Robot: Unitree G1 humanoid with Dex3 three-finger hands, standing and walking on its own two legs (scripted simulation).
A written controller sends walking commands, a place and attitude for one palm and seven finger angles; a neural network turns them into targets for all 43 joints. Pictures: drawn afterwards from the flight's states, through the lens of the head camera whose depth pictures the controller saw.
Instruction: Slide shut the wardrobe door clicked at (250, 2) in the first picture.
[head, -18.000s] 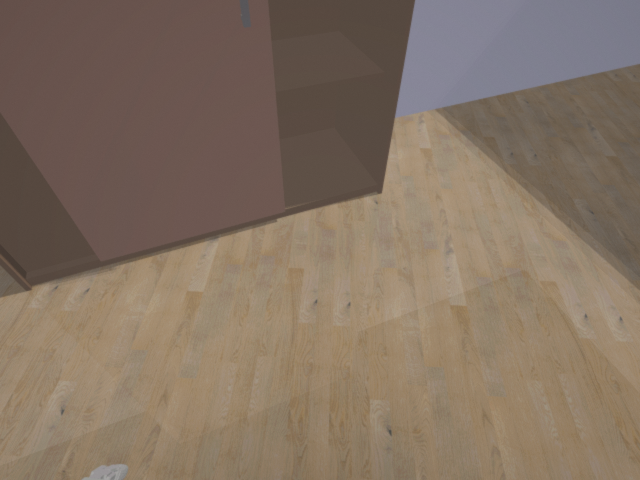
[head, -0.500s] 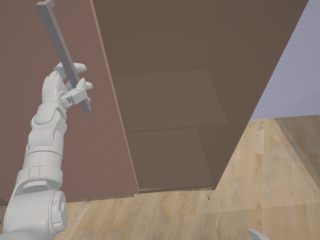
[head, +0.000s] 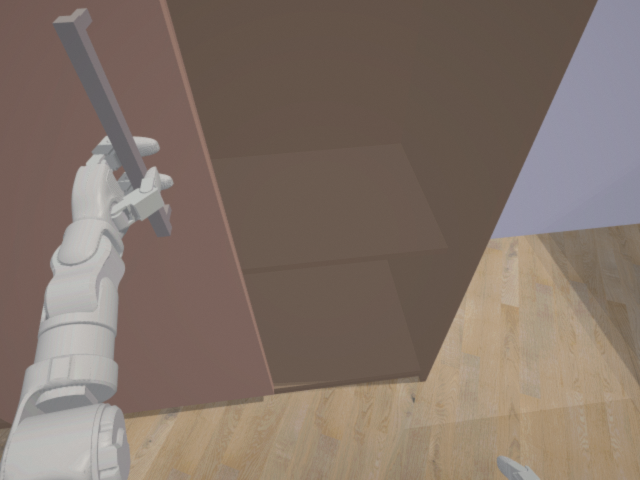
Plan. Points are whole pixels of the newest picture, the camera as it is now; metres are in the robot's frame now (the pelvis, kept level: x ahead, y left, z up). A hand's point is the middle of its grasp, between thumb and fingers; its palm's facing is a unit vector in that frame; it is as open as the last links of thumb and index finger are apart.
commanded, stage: grip the handle and tug to test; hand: left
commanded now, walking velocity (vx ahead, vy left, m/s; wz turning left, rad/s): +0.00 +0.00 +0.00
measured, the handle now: (129, 141) +0.47 +0.23 +0.21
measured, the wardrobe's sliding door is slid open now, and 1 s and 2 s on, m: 0.47 0.47 0.45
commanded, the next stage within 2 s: tug the door sideways, standing still in 0.06 s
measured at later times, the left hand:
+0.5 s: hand (156, 191) +0.42 +0.20 +0.17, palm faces +0.21 -0.98 +0.00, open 5.6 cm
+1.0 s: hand (159, 193) +0.42 +0.20 +0.17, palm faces +0.22 -0.97 -0.03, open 5.7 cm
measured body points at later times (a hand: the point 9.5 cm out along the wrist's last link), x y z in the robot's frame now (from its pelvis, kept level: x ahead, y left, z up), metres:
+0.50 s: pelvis +0.01 +0.00 +0.00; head +0.02 -0.02 +0.45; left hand +0.40 +0.25 +0.17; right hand +0.16 -0.24 -0.11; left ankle -0.01 +0.12 -0.74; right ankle -0.05 -0.13 -0.74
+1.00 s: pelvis -0.01 +0.01 -0.01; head +0.01 +0.00 +0.44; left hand +0.40 +0.25 +0.17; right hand +0.12 -0.22 -0.13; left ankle -0.01 +0.12 -0.74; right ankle -0.05 -0.13 -0.74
